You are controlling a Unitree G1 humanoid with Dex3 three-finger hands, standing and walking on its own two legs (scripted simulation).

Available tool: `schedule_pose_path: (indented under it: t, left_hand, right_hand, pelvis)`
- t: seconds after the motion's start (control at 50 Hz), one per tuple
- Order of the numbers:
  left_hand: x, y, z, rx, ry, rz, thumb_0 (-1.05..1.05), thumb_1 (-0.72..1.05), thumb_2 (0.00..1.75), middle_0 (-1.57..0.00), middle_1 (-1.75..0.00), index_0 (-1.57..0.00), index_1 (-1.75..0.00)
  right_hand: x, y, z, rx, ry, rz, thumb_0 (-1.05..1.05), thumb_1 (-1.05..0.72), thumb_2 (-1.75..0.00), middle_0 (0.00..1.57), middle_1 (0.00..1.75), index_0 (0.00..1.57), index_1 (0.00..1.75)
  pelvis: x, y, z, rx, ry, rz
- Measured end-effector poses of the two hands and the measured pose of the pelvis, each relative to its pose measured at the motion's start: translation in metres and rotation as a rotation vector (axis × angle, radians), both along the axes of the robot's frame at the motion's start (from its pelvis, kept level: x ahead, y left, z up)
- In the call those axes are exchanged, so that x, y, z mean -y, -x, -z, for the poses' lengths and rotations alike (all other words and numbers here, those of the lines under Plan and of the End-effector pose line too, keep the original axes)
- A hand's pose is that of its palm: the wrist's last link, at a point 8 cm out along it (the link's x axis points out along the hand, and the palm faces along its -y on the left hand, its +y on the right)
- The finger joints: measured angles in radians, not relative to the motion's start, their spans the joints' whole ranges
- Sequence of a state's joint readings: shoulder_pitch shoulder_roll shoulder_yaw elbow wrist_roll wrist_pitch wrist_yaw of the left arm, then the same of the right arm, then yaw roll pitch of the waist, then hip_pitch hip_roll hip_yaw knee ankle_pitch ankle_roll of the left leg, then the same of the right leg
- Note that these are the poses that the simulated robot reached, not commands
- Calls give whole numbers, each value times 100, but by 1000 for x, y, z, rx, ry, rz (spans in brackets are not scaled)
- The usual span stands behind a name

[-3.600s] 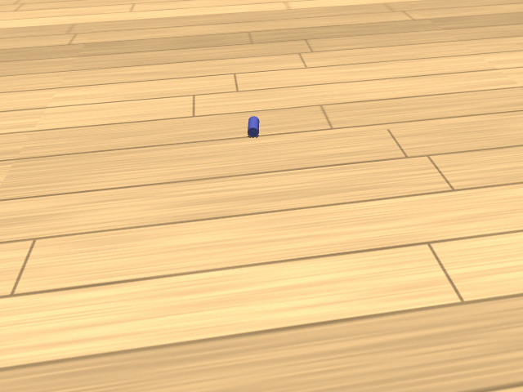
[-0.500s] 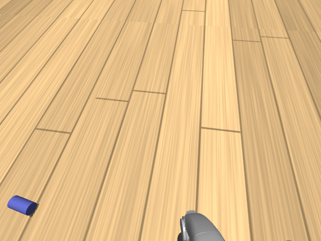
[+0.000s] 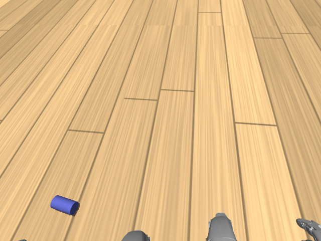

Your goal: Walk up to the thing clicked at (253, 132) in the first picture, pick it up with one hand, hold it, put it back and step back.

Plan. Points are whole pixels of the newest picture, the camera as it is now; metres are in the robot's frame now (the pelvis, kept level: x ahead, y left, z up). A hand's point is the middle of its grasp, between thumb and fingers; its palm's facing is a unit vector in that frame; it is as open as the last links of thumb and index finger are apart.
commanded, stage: walk up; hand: left
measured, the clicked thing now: (64, 204) +0.37 +0.62 -0.67
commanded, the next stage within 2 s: none
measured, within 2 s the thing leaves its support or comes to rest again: neither
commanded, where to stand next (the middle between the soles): -0.05 +0.44 m, yaw -15 degrees
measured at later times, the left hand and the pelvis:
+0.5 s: hand out of the picture +0.06 +0.48 -0.07, palm faces -0.08 -0.81 -0.58, open 7.4 cm; pelvis -0.05 +0.19 +0.03, yaw -4 degrees
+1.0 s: hand out of the picture -0.02 +0.70 -0.10, palm faces -0.24 -0.84 -0.49, open 7.4 cm; pelvis -0.13 +0.43 +0.04, yaw -11 degrees
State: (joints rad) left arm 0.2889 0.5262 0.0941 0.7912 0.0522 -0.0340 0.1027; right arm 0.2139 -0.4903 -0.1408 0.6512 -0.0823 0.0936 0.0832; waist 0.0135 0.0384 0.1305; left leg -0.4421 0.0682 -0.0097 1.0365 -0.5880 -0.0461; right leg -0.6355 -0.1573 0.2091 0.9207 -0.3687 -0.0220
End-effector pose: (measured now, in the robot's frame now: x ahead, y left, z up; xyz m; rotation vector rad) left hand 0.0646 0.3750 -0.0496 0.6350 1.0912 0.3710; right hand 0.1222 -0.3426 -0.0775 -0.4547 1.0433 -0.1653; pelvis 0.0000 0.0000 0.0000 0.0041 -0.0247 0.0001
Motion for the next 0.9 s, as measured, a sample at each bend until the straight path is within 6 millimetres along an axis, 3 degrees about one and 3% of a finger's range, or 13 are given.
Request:
schedule_pose_path:
  t: [0.06, 0.18, 0.28, 0.36, 0.52, 0.6, 0.66, 0.72, 0.76, 0.84, 0.9]
  left_hand:
    - [-27, 3, 9, -44, 14, -36, 1, 90, 89, -21, -30, -21, -30]
    - [-41, -9, 6, -80, 123, 13, 1, 90, 89, -21, -30, -21, -30]
    - [-47, -17, 2, -81, 169, 78, 1, 90, 89, -21, -30, -21, -30]
    - [-70, -11, 1, -57, 143, 124, 1, 89, 89, -21, -30, -21, -30]
    - [-151, 12, -24, 37, 74, 103, 1, 89, 89, -21, -30, -21, -30]
    - [-210, 20, -25, 23, 31, 143, 1, 89, 89, -21, -30, -21, -30]
    - [-265, 25, -15, 28, 6, 161, 1, 89, 89, -21, -30, -21, -30]
    - [-318, 34, 1, 20, -5, 134, 1, 89, 89, -21, -30, -21, -30]
    - [-339, 41, 7, -3, -2, 97, 1, 89, 89, -21, -30, -21, -30]
    - [-357, 51, 9, -44, 62, 83, 1, 90, 89, -21, -30, -21, -30]
    - [-361, 62, 9, -77, 113, 92, 1, 90, 89, -21, -30, -20, -30]
  right_hand:
    - [-36, 40, -4, -50, -4, 52, 0, -90, -90, 20, 30, 20, 30]
    - [-98, 103, -23, -164, -37, 154, 1, -90, -90, 21, 30, 21, 30]
    - [-130, 128, -17, -184, -51, 190, 1, -90, -90, 21, 30, 21, 30]
    - [-155, 127, 4, -157, -74, 205, 1, -90, -90, 21, 30, 21, 30]
    - [-220, 103, 3, -59, -102, 113, 1, -90, -90, 21, 30, 21, 30]
    - [-251, 100, 2, 16, -79, 118, 1, -90, -90, 21, 30, 20, 30]
    - [-281, 109, 7, 30, -38, 123, 1, -90, -90, 20, 30, 20, 30]
    - [-324, 134, 9, 8, -16, 138, 0, -90, -90, 20, 30, 20, 30]
    - [-353, 160, 8, -23, -26, 159, 0, -90, -90, 20, 30, 20, 30]
    - [-406, 210, -5, -126, -60, 234, 1, -90, -90, 20, 30, 20, 30]
    - [-433, 237, -13, -173, -77, 252, 1, -90, -90, 21, 30, 21, 30]
  pelvis:
    - [-29, 2, -8, 1, 51, 7]
    - [-69, 8, -37, -23, 47, 18]
    - [-106, 16, -39, -33, 32, 54]
    - [-135, 28, -29, -9, 68, 86]
    - [-202, 55, -30, 13, 18, 77]
    - [-250, 69, -20, 0, 12, 98]
    - [-293, 82, -5, -10, 24, 109]
    - [-332, 97, 4, 29, -19, 148]
    - [-352, 102, 0, 30, 35, 149]
    - [-377, 111, -22, 0, 55, 139]
    - [-396, 121, -34, -14, 48, 141]
